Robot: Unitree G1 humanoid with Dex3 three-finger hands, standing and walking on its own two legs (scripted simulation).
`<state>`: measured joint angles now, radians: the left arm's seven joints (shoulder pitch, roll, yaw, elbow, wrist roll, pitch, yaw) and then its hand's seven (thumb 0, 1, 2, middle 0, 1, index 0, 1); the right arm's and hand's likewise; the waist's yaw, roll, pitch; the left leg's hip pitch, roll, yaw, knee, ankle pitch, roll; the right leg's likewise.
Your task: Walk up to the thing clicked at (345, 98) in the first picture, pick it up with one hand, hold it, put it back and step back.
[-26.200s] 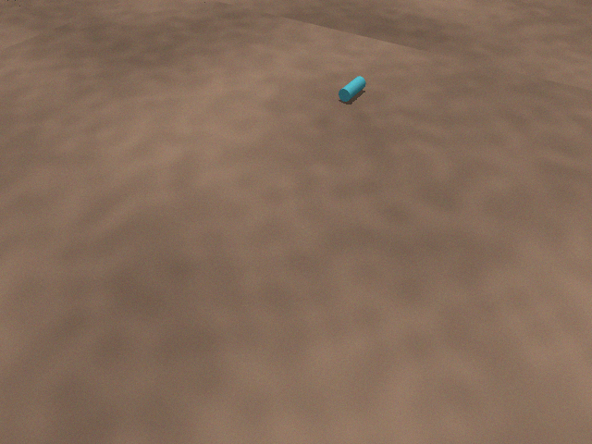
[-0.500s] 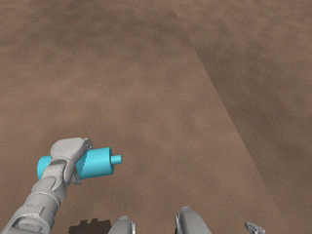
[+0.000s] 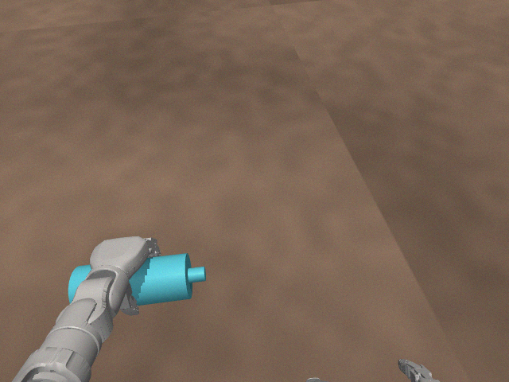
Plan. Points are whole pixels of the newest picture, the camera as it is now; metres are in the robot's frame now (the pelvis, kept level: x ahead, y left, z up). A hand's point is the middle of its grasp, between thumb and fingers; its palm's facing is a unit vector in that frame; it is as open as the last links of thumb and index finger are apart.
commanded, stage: hold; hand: left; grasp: from above
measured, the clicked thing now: (143, 281) +0.32 +0.21 -0.09
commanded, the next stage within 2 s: crouch in 1.80 s
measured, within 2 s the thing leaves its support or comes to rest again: neither
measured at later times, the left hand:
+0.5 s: hand (124, 278) +0.30 +0.21 -0.02, palm faces -0.45 -0.04 -0.89, open 10.9 cm
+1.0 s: hand (124, 287) +0.28 +0.20 -0.01, palm faces -0.44 -0.05 -0.90, open 10.8 cm
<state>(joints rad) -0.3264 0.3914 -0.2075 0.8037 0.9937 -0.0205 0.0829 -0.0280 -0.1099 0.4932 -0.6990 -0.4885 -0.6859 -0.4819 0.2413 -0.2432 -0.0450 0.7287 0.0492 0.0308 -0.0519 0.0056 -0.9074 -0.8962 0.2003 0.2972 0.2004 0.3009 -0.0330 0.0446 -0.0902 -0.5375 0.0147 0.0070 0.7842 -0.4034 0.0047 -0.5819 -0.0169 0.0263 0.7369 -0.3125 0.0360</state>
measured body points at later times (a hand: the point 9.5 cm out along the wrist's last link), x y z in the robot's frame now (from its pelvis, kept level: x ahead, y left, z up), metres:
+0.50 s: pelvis +0.00 +0.00 +0.02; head +0.01 -0.03 +0.46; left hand +0.32 +0.21 +0.03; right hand +0.13 -0.26 -0.10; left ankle -0.01 +0.11 -0.71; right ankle +0.03 -0.15 -0.71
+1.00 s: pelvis -0.01 -0.01 +0.02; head -0.01 -0.04 +0.47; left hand +0.30 +0.20 +0.05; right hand +0.14 -0.26 -0.09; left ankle -0.01 +0.11 -0.71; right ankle +0.03 -0.15 -0.71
